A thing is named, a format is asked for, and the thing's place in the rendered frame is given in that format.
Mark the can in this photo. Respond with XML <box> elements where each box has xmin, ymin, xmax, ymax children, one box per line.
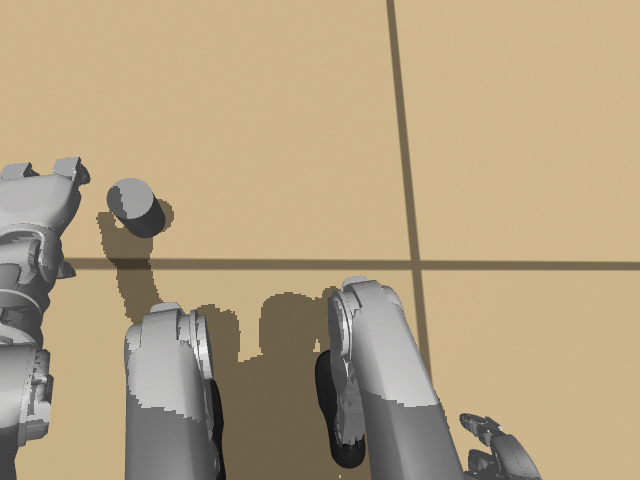
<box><xmin>106</xmin><ymin>178</ymin><xmax>166</xmax><ymax>238</ymax></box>

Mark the left robot foot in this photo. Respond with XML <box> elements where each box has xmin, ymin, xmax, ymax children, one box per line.
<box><xmin>210</xmin><ymin>380</ymin><xmax>226</xmax><ymax>480</ymax></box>

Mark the right robot hand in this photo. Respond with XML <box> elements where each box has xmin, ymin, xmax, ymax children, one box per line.
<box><xmin>459</xmin><ymin>413</ymin><xmax>542</xmax><ymax>480</ymax></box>

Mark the right robot foot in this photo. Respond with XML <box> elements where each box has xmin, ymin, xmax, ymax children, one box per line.
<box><xmin>315</xmin><ymin>350</ymin><xmax>366</xmax><ymax>469</ymax></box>

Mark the left robot hand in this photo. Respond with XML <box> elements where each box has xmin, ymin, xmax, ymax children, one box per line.
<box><xmin>0</xmin><ymin>157</ymin><xmax>90</xmax><ymax>279</ymax></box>

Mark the left robot arm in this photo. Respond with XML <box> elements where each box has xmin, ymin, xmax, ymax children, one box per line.
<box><xmin>0</xmin><ymin>224</ymin><xmax>62</xmax><ymax>480</ymax></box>

